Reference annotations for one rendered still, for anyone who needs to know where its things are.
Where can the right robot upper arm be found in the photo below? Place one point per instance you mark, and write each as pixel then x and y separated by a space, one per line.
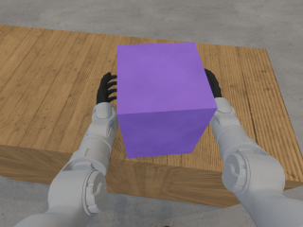
pixel 258 181

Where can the robot right hand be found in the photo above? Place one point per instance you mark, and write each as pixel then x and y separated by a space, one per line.
pixel 214 84

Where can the left robot forearm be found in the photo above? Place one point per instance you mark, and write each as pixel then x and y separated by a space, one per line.
pixel 97 142

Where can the carton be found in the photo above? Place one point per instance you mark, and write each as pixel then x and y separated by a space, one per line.
pixel 164 101

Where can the pedestal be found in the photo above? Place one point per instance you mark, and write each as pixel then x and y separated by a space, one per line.
pixel 49 80

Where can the right robot forearm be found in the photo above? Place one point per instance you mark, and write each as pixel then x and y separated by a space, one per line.
pixel 230 134

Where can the left robot upper arm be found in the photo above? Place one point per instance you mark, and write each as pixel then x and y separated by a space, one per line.
pixel 75 196

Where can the robot left hand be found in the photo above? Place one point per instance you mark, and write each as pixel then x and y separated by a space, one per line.
pixel 103 92

